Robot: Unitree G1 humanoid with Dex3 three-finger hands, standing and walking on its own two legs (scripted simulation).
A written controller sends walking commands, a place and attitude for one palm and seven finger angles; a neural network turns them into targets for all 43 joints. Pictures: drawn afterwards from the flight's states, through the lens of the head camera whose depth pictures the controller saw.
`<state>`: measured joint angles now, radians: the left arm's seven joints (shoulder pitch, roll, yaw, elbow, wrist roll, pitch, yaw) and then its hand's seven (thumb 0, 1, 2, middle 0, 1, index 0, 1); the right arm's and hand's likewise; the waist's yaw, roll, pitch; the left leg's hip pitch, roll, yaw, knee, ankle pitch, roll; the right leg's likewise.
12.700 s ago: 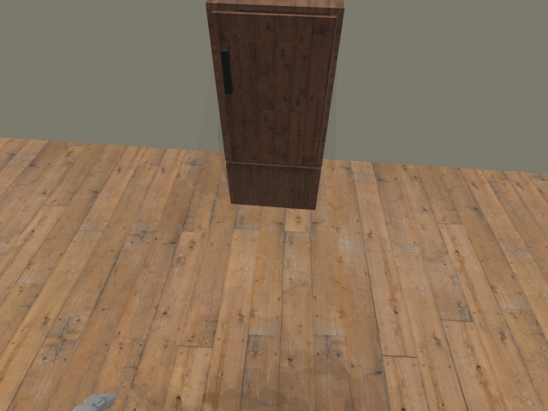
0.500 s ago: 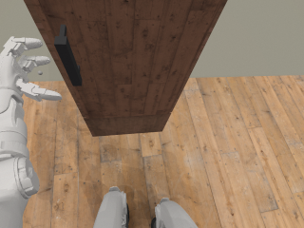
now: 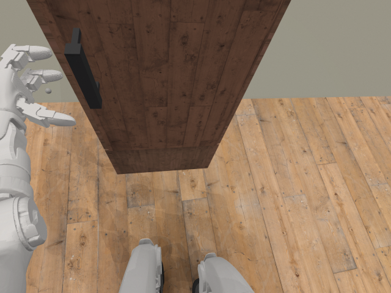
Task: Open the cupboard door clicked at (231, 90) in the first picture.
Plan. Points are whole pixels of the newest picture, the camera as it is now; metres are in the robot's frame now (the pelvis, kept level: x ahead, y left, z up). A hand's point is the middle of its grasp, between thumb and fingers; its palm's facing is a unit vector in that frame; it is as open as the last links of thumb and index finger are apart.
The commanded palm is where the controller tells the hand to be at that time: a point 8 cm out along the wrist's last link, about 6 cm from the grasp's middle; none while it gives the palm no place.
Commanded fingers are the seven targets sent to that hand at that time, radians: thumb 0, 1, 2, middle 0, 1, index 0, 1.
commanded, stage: slide the fingers in behind the handle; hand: left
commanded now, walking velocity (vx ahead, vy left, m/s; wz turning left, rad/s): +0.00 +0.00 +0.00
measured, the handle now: (87, 72) +0.52 +0.20 +0.07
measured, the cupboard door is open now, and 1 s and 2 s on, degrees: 0 0 0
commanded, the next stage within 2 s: move the hooked fingers beside the handle in 1.62 s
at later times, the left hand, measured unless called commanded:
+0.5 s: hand (60, 92) +0.48 +0.24 +0.06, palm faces +0.08 -1.00 +0.01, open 13.9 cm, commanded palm +0.47 +0.27 +0.06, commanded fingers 0.00 -0.50 0.30 -0.30 -1.20 -0.30 -1.20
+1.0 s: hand (64, 94) +0.48 +0.24 +0.06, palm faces +0.13 -0.99 +0.00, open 14.2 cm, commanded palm +0.47 +0.23 +0.06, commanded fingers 0.00 -0.50 0.30 -0.30 -1.20 -0.30 -1.20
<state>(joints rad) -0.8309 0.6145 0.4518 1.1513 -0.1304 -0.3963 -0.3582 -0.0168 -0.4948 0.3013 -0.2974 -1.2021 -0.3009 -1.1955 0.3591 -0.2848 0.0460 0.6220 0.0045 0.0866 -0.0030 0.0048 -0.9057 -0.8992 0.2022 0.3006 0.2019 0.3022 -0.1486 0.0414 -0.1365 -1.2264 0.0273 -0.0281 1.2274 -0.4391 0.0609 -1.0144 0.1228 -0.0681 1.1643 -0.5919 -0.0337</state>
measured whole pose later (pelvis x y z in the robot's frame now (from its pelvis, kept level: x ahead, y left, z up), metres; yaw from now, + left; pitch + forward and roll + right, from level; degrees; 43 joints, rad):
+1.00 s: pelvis +0.00 +0.00 +0.00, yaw +2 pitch +24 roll -7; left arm -0.85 0.48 0.31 1.14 -0.14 -0.45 -0.18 -0.02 -0.50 0.30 -0.26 -1.21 -0.25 -1.20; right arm 0.37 -0.26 0.02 0.66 -0.02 0.07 0.03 0.01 -0.91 -0.90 0.20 0.30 0.20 0.30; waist -0.13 0.04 -0.15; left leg -1.22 0.00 -0.05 1.23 -0.43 0.06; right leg -1.00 0.10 -0.09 1.16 -0.59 -0.03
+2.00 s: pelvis -0.01 +0.00 +0.00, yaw +4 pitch +24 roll -7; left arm -0.92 0.42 0.19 1.17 -0.14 -0.47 -0.06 -0.02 -0.50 0.30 -0.19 -1.19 -0.14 -1.20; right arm 0.35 -0.26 0.01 0.71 -0.04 0.02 0.05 0.00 -0.91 -0.90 0.20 0.30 0.20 0.30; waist -0.10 0.05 -0.14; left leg -1.25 -0.03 -0.08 1.24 -0.41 0.06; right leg -1.01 0.08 -0.13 1.19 -0.60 -0.04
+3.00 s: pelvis +0.00 +0.00 +0.00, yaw +0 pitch +23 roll -6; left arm -0.76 0.51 0.40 1.11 -0.14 -0.46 -0.28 -0.02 -0.50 0.30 -0.30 -1.20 -0.28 -1.19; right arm 0.34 -0.27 0.03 0.64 0.00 0.09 0.01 0.00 -0.91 -0.90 0.20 0.30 0.20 0.30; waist -0.13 0.05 -0.15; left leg -1.18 0.02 -0.02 1.21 -0.45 0.06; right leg -0.97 0.12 -0.06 1.15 -0.60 -0.04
